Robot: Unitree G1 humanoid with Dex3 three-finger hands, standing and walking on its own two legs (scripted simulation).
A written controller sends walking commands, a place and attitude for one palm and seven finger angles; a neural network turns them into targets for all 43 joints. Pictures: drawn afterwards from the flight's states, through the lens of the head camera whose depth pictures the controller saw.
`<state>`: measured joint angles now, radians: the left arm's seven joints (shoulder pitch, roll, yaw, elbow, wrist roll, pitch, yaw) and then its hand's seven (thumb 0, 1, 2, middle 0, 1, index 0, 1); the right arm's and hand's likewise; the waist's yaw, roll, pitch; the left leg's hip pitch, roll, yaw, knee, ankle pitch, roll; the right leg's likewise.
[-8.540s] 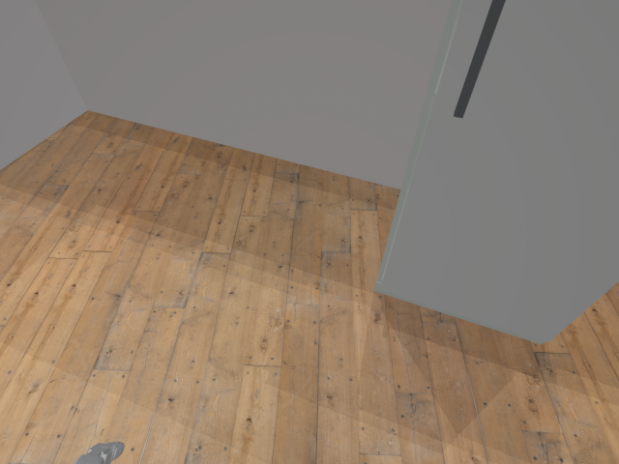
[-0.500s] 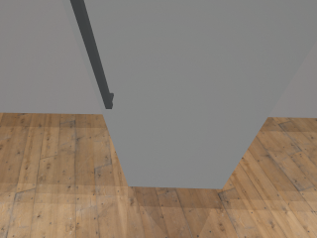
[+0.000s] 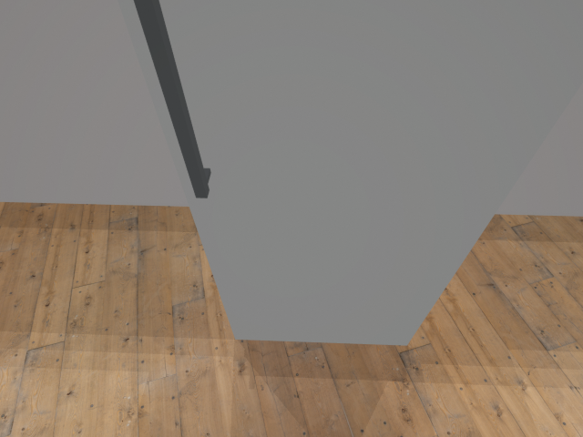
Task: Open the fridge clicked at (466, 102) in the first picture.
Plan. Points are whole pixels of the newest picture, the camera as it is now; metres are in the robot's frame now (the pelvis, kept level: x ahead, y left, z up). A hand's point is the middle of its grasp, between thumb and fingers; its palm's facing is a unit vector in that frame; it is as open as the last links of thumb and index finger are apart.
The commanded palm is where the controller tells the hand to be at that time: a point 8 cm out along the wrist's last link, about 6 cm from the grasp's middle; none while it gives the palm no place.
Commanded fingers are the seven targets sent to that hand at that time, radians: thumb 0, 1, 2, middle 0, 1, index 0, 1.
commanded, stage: look again from close up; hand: left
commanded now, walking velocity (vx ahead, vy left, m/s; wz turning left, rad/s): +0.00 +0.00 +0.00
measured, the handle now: (171, 65) +0.47 +0.17 +0.27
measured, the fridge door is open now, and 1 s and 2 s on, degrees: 0 0 0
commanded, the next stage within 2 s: raise the hand to about handle height in 0.02 s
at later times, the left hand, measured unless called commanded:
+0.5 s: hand (146, 415) +0.15 +0.19 +0.00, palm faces +0.02 -1.00 +0.00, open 8.3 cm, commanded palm +0.12 +0.25 +0.00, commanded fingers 0.00 0.43 0.70 -0.23 -0.60 -0.23 -0.60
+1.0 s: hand (71, 346) +0.19 +0.26 +0.09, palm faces +0.08 -0.99 -0.08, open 11.3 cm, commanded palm +0.16 +0.30 +0.10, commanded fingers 0.00 -0.15 0.45 -0.28 -0.98 -0.28 -0.98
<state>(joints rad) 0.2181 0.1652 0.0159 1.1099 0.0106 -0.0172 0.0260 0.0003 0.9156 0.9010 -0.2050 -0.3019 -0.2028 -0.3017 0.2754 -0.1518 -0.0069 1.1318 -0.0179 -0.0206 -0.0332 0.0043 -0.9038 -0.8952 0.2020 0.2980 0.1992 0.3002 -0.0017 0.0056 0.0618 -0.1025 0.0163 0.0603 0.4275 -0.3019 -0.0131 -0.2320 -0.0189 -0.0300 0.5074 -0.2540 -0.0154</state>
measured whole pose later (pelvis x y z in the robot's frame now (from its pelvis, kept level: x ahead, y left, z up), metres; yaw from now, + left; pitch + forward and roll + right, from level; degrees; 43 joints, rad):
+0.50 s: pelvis -0.03 +0.00 -0.05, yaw +2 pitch +6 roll +1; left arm 0.45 0.20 0.16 0.06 -0.28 -0.41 -0.33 0.00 0.66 0.79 -0.22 -0.46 -0.22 -0.46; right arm 0.14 -0.30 -0.07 0.47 0.04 -0.25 -0.02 0.01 -0.90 -0.90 0.20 0.30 0.20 0.30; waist 0.02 -0.03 -0.09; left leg -0.54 0.01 0.04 0.89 -0.47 -0.01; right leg -0.63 -0.04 -0.05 0.91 -0.39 -0.01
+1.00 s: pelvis -0.02 +0.02 -0.02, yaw +3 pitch +3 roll -1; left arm 0.29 0.32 0.33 -0.09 -0.35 -0.14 -0.35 0.00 0.08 0.55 -0.26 -0.83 -0.26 -0.83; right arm 0.32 -0.25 0.06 0.62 0.04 -0.32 -0.07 0.02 -0.89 -0.89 0.21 0.30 0.21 0.30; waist 0.02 0.04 -0.04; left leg -0.36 0.01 0.01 0.73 -0.41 0.01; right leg -0.41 -0.04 -0.07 0.68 -0.31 0.01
